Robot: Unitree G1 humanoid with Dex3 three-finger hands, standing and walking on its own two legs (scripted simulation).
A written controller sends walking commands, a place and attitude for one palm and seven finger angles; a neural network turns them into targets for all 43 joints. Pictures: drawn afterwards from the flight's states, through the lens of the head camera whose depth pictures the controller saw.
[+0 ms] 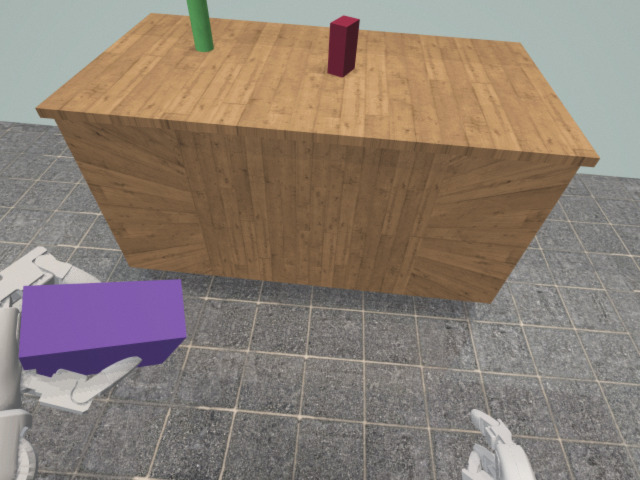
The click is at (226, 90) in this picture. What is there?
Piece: table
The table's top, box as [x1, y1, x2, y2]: [35, 13, 599, 166]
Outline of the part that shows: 35,108 40,117 584,166 594,166 599,159 591,145 519,42 359,30 355,68 342,78 329,74 327,72 329,27 209,18 214,48 208,52 199,52 194,47 189,16 150,13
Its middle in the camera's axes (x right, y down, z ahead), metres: +0.01 -0.51 +1.18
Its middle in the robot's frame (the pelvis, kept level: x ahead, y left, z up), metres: +1.22 +0.06 -0.04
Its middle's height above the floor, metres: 0.73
